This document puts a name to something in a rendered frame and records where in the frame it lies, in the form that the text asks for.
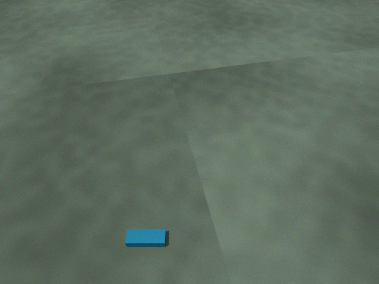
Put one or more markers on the carton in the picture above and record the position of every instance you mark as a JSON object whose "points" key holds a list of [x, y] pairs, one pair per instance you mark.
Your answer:
{"points": [[145, 238]]}

